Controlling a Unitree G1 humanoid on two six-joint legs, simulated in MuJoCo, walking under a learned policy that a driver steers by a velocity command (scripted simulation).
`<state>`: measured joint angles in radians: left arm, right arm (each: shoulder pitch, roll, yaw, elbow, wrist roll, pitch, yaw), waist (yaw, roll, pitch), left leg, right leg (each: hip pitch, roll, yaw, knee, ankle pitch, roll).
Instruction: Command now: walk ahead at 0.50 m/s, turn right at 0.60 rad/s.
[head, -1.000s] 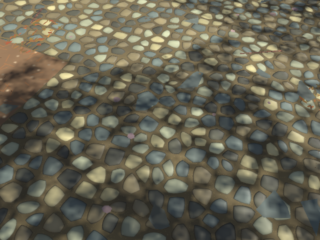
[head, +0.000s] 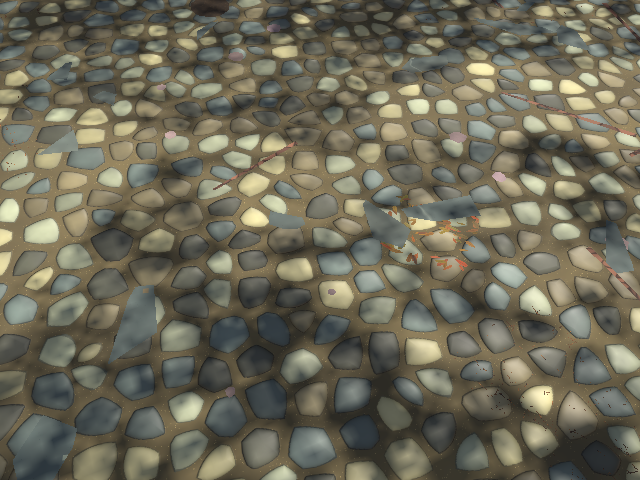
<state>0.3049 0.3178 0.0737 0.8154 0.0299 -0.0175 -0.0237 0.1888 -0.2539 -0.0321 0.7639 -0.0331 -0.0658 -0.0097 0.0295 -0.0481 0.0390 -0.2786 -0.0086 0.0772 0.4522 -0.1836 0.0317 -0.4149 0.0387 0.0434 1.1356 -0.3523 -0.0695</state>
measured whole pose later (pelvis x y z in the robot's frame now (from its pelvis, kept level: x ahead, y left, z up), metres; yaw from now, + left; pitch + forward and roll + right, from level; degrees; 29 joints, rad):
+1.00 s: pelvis +0.53 -0.09 -0.01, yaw -13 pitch +0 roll -1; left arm 0.37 0.24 0.04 0.98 0.02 -0.07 0.00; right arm 0.15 -0.25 -0.04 0.83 -0.03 -0.06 0.01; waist 0.03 -0.01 0.06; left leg -0.38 -0.02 0.09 0.55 -0.18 0.08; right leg -0.21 0.05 0.01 1.08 -0.41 -0.09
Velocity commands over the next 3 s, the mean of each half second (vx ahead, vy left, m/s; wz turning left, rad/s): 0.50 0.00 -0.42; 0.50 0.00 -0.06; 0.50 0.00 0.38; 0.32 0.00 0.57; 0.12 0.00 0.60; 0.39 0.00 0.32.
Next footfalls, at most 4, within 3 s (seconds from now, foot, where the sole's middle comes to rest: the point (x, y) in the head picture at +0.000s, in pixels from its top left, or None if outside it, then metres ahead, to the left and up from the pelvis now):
0.36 right None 0.32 -0.15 -0.78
0.90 left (346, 397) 0.66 -0.04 -0.78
1.42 right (442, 313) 0.89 -0.27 -0.78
1.90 left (347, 248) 1.08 -0.04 -0.78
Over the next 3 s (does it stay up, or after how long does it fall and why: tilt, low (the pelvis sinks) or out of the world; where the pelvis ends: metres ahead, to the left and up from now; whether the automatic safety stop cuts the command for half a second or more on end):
stays up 1.15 0.01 -0.01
